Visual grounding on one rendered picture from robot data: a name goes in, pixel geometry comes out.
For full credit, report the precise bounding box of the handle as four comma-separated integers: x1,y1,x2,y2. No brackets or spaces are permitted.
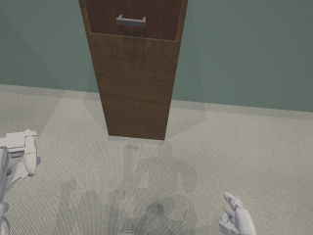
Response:
116,15,146,27

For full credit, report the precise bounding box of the cabinet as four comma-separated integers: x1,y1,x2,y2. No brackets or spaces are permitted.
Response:
78,0,189,141

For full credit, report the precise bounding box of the left robot hand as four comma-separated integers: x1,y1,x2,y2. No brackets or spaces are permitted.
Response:
0,129,41,203

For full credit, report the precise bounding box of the left robot forearm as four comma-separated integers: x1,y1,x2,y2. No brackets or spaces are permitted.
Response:
0,202,10,235

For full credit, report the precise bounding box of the drawer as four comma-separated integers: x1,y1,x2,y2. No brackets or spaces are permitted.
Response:
84,0,182,41

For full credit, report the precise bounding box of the right robot hand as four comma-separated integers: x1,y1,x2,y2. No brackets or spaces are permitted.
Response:
219,192,257,235

